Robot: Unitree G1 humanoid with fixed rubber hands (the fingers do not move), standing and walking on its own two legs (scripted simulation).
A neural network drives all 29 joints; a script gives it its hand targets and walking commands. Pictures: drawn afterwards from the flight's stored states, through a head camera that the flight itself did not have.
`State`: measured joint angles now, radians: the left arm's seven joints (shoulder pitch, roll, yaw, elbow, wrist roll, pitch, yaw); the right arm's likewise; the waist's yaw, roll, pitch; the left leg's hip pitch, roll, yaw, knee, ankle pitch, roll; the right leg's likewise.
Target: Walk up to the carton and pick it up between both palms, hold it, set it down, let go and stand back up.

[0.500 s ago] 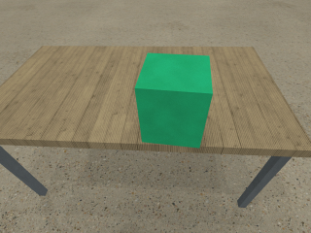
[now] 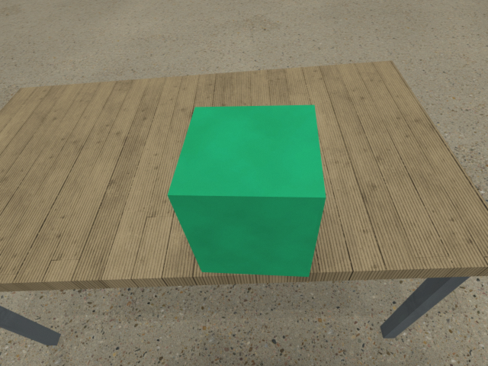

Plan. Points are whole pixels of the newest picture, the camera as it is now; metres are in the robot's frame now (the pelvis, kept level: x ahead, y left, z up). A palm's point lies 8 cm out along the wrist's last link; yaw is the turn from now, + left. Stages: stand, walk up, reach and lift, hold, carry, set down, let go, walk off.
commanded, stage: walk up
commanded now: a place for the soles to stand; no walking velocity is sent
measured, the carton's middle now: (253, 194) +0.41 +0.01 +0.04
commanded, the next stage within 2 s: reach and lift in 1.76 s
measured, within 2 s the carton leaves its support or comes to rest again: neither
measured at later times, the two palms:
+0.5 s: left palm out of the picture +0.12 +0.28 -0.10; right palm (414, 347) +0.18 -0.24 -0.09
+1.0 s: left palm out of the picture +0.10 +0.27 -0.10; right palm out of the picture +0.11 -0.25 -0.10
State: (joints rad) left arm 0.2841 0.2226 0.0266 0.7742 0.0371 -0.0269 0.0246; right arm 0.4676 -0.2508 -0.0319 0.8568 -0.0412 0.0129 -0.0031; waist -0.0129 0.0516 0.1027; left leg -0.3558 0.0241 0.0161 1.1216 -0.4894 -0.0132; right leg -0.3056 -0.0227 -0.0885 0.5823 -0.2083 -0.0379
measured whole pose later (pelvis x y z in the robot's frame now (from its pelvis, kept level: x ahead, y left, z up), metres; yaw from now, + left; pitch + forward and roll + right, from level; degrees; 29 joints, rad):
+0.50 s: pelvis +0.06 +0.02 +0.01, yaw +0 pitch -1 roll +0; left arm 0.29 0.29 -0.02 0.80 0.00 0.00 -0.01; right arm 0.23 -0.29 0.01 0.72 0.01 -0.01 0.00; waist 0.02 0.00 0.04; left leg -0.24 0.03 0.02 0.50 -0.25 -0.01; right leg -0.21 -0.05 -0.07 0.49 -0.26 0.02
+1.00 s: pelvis +0.05 +0.01 +0.01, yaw +0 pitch -1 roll +0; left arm 0.31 0.28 -0.01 0.82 0.00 0.00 -0.01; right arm 0.33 -0.28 0.00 0.79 -0.01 -0.01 0.00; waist 0.00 0.01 0.03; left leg -0.23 0.04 0.02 0.47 -0.21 -0.03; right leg -0.22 -0.04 -0.06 0.48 -0.24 0.01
